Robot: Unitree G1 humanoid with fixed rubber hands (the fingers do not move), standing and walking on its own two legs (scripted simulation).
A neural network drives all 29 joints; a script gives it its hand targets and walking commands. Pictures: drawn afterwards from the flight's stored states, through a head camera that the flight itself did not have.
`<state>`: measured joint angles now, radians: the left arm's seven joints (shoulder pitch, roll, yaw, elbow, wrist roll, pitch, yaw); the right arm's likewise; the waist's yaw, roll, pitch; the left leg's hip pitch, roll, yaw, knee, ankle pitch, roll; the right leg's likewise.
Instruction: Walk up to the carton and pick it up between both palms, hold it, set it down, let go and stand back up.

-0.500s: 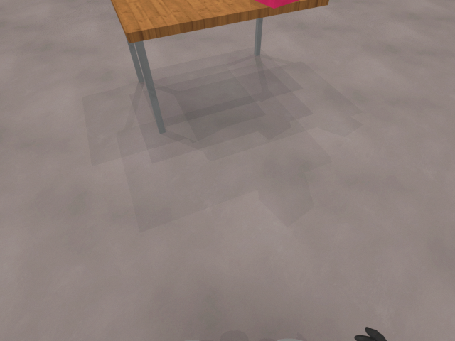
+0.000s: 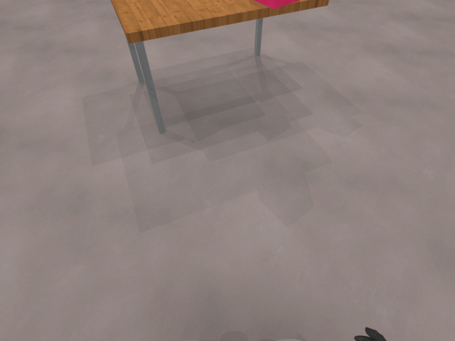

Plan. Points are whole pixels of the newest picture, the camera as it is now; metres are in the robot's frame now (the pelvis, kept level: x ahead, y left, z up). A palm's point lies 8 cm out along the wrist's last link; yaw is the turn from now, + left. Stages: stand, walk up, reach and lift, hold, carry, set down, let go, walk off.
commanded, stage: walk up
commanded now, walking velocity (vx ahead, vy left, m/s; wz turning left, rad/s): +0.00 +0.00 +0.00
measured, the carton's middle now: out of the picture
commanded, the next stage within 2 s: none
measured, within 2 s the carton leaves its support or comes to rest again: neither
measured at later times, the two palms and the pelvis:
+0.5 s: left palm out of the picture +0.12 +0.24 -0.09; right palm (451, 333) +0.15 -0.39 -0.12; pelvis +0.07 -0.10 -0.01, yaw +5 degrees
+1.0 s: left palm (176, 272) +0.27 +0.14 -0.12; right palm (448, 242) +0.33 -0.46 -0.10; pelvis +0.26 -0.16 -0.01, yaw +8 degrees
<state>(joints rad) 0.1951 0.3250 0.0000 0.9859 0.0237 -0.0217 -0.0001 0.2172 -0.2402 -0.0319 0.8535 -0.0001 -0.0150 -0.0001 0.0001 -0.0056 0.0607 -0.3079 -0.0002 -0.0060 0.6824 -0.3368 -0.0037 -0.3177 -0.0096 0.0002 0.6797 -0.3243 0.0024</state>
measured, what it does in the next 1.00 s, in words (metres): walks ahead: right foot, then left foot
